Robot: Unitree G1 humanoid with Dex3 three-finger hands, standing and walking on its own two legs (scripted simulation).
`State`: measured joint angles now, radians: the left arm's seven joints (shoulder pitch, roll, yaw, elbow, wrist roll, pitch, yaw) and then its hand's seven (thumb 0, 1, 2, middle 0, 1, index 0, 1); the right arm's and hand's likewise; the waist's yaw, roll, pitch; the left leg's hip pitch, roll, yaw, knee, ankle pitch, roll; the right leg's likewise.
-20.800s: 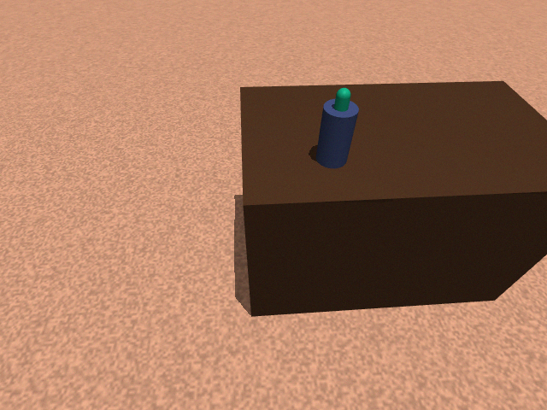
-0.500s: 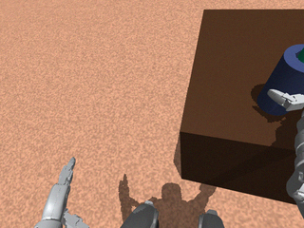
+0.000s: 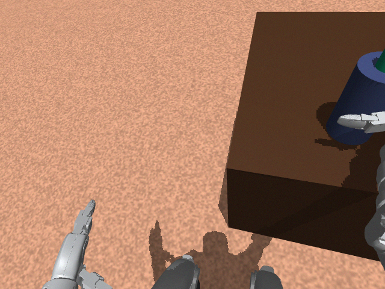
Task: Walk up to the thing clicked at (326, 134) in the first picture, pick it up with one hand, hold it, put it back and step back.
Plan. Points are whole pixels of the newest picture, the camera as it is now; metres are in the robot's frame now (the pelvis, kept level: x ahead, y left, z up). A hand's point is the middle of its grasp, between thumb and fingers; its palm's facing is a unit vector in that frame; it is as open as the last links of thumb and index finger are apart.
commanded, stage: withdraw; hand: right
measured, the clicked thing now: (371, 92) +0.53 -0.24 +0.08
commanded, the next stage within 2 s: rise in 0.48 s
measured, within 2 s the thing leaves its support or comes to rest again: rests again in 0.48 s
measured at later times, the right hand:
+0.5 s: hand out of the picture +0.52 -0.30 +0.14, palm faces +0.34 +0.94 -0.01, open 16.0 cm
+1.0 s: hand out of the picture +0.46 -0.40 +0.14, palm faces +0.51 +0.79 -0.33, open 17.4 cm
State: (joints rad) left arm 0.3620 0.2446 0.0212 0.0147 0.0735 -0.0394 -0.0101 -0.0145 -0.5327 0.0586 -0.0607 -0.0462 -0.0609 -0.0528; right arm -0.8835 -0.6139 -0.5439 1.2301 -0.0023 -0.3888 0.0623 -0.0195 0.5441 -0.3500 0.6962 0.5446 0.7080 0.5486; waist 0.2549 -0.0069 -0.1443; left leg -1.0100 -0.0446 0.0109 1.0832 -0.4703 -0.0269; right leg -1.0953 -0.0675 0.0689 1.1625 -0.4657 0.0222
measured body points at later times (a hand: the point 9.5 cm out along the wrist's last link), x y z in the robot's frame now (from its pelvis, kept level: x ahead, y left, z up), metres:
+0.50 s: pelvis +0.00 +0.00 +0.02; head +0.11 -0.04 +0.45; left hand +0.15 +0.26 +0.00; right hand +0.49 -0.35 +0.14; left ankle +0.02 +0.14 -0.65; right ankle +0.04 -0.13 -0.65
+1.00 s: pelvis +0.04 -0.01 +0.05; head +0.12 -0.04 +0.50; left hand +0.18 +0.24 +0.00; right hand +0.43 -0.44 +0.16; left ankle +0.02 +0.14 -0.65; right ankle +0.04 -0.13 -0.65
